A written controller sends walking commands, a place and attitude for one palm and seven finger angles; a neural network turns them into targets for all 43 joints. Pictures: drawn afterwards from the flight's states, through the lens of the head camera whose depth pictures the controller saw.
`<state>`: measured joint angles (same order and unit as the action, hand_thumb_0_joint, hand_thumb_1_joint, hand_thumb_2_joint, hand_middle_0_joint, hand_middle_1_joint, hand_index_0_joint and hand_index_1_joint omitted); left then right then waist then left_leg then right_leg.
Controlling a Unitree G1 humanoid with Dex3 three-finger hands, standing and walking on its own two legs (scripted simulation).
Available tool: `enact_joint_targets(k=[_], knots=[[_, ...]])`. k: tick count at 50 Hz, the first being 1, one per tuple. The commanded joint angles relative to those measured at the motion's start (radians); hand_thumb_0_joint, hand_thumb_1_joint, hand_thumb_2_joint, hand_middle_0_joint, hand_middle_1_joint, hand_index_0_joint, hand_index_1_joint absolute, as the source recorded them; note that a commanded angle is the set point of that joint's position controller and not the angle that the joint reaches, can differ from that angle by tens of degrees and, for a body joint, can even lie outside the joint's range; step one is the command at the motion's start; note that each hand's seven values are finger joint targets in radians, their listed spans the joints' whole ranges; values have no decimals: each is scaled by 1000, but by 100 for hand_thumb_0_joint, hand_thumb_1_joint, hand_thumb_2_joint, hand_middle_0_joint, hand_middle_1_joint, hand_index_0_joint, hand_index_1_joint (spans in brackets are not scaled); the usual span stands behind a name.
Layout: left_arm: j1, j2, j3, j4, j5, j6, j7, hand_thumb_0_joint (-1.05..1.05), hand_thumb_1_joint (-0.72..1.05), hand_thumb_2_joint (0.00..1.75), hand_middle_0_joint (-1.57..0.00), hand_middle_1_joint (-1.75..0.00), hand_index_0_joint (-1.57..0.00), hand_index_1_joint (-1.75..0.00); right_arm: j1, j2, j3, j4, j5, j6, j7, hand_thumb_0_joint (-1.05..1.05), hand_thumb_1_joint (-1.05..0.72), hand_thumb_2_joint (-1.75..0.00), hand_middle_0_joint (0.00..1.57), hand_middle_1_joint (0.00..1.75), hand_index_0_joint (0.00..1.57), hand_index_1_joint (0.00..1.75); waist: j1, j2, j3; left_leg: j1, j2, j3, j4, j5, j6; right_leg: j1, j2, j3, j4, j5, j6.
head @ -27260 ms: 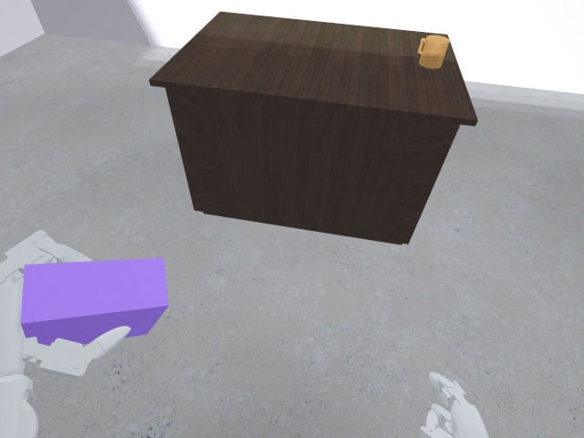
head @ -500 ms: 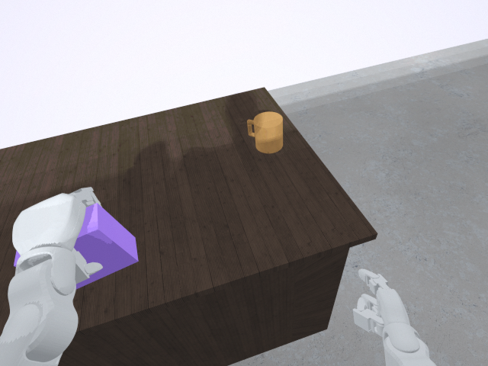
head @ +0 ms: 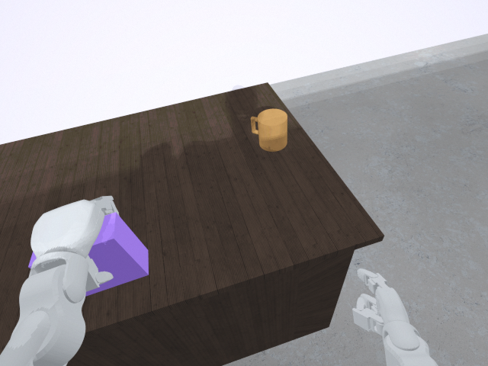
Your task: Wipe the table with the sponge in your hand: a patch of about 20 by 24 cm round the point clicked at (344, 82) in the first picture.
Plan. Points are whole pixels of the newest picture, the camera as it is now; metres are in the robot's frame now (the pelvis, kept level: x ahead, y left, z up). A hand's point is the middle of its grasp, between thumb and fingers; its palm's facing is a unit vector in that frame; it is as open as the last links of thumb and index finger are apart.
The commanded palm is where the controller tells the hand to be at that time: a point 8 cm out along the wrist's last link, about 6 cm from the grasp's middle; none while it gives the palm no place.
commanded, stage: move the sponge above the wiping area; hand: left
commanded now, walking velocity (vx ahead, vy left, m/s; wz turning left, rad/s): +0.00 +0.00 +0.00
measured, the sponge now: (102, 263) +0.22 +0.28 +0.07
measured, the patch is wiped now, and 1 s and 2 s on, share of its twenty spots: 0.00 0.00 0.00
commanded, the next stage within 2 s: none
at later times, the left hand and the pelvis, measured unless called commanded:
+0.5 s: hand (113, 240) +0.25 +0.26 +0.10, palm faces +0.06 -0.09 -0.99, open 9.5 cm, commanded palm +0.21 +0.26 +0.17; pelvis -0.01 -0.01 +0.00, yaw -1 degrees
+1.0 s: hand (119, 238) +0.26 +0.26 +0.09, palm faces +0.08 -0.08 -0.99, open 9.5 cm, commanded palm +0.22 +0.25 +0.16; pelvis +0.00 -0.02 +0.00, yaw -1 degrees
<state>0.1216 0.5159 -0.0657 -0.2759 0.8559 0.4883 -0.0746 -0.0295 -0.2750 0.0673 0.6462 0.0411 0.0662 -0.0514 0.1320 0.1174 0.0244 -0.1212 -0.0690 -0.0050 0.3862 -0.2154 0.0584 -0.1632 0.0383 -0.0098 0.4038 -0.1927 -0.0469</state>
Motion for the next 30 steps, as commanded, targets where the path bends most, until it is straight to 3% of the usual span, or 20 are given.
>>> enact_joint_targets(k=[1,2,3,6,7,9,11,12,14,16,17,18,21,22,23,24,26,27,28,30], knots=[[-237,287,224,-234,70,-71,80,0,10,130,-120,-160,-120,-160,-195,-77,-38,-174,-15,-57,-1,0,-90,-90,20,30,20,30,21,-64,-283,28,43,-110,-37,303,-16,154,-26,117,-21,168,-39],[-219,343,290,-252,72,-76,96,0,10,130,-120,-160,-120,-160,-220,-79,-37,-168,-16,-63,1,0,-90,-90,20,30,20,30,35,-48,-272,29,42,-122,-34,294,-14,153,-9,160,-26,165,-53],[-229,269,227,-238,70,-78,99,0,10,130,-120,-160,-120,-160,-211,-72,-33,-169,-17,-68,5,0,-90,-90,20,30,20,30,28,-40,-277,33,40,-110,-27,321,-17,147,-21,123,-21,192,-48],[-200,203,174,-211,43,-72,114,0,10,130,-120,-160,-120,-160,-196,-74,-49,-156,-7,-69,15,0,-90,-90,20,30,20,30,12,-11,-218,31,54,-122,-38,313,-33,100,-24,115,-40,163,-42],[-202,200,181,-212,40,-52,116,0,10,130,-120,-160,-120,-160,-231,-72,-43,-160,-4,-74,16,0,-90,-90,20,30,20,30,17,-5,-191,24,53,-127,-42,267,-28,82,-12,143,-49,126,-52],[-240,165,126,-150,38,-25,109,0,10,130,-120,-160,-120,-160,-202,-80,-47,-147,3,-68,13,0,-90,-90,20,30,20,30,-8,-26,-169,0,49,-111,-50,229,-32,72,-22,114,-53,102,-42],[-256,155,98,-150,38,-14,96,0,10,130,-120,-160,-120,-160,-213,-85,-47,-157,5,-61,6,0,-90,-90,20,30,20,30,-8,-33,-172,-6,43,-109,-61,198,-30,82,-25,110,-55,83,-39],[-271,180,122,-167,46,-7,96,0,10,130,-120,-160,-120,-160,-245,-82,-40,-162,7,-66,2,0,-90,-90,20,30,20,30,-3,-34,-170,-6,42,-113,-63,167,-23,76,-11,140,-55,55,-49],[-325,169,83,-127,61,-12,87,0,10,130,-120,-160,-120,-160,-211,-83,-40,-156,6,-65,-6,0,-90,-90,20,30,20,30,-20,-58,-186,-7,39,-103,-65,153,-21,81,-22,114,-57,40,-37],[-373,184,83,-122,84,-25,85,0,10,130,-120,-160,-120,-160,-208,-84,-41,-154,1,-60,-10,0,-90,-90,20,30,20,30,-15,-64,-212,0,37,-107,-67,149,-20,91,-21,115,-54,36,-36],[-379,212,110,-150,94,-30,93,0,10,130,-120,-160,-120,-160,-239,-79,-35,-162,0,-66,-11,0,-90,-90,20,30,20,30,-2,-37,-218,3,37,-114,-69,126,-15,94,-10,147,-53,15,-46],[-408,192,89,-130,110,-35,93,0,10,130,-120,-160,-120,-160,-222,-79,-33,-159,-5,-73,-13,0,-90,-90,20,30,20,30,0,-46,-253,13,31,-102,-60,154,-11,109,-15,120,-43,44,-43],[-374,223,142,-73,94,-68,115,0,10,130,-120,-160,-120,-160,-199,-77,-41,-140,-7,-71,-15,0,-90,-90,20,30,20,30,4,-72,-240,5,28,-102,-60,161,-16,117,-18,132,-60,48,-41],[-376,282,204,-75,96,-66,128,0,10,130,-120,-160,-120,-160,-212,-81,-39,-135,-8,-74,-15,0,-90,-90,20,30,20,30,16,-71,-246,6,26,-108,-59,147,-15,120,-8,172,-67,30,-50],[-390,236,169,-45,95,-60,131,0,10,130,-120,-160,-120,-160,-209,-76,-35,-140,-9,-77,-13,0,-90,-90,20,30,20,30,16,-77,-246,-7,23,-94,-55,165,-15,128,-18,139,-58,57,-47],[-349,251,198,-32,83,-62,140,0,10,130,-120,-160,-120,-160,-200,-76,-44,-133,-5,-78,-11,0,-90,-90,20,30,20,30,18,-92,-243,-9,24,-90,-50,175,-17,130,-21,148,-61,65,-44],[-331,237,188,-8,68,-44,140,0,10,130,-120,-160,-120,-160,-203,-85,-46,-131,-2,-70,-6,0,-90,-90,20,30,20,30,15,-69,-223,-21,22,-88,-49,184,-23,125,-26,150,-60,89,-44],[-303,258,212,-8,65,-27,143,0,10,130,-120,-160,-120,-160,-223,-88,-43,-132,-1,-70,-2,0,-90,-90,20,30,20,30,26,-30,-203,-22,19,-91,-49,170,-23,112,-19,178,-68,66,-53],[-314,195,149,-4,57,-11,130,0,10,130,-120,-160,-120,-160,-225,-86,-40,-143,1,-71,-1,0,-90,-90,20,30,20,30,15,-39,-209,-28,20,-79,-43,176,-22,118,-30,147,-58,91,-46],[-277,204,149,2,44,3,114,0,10,130,-120,-160,-120,-160,-215,-95,-46,-144,6,-69,0,0,-90,-90,20,30,20,30,8,-45,-201,-30,18,-80,-35,184,-21,114,-32,150,-57,111,-40]])
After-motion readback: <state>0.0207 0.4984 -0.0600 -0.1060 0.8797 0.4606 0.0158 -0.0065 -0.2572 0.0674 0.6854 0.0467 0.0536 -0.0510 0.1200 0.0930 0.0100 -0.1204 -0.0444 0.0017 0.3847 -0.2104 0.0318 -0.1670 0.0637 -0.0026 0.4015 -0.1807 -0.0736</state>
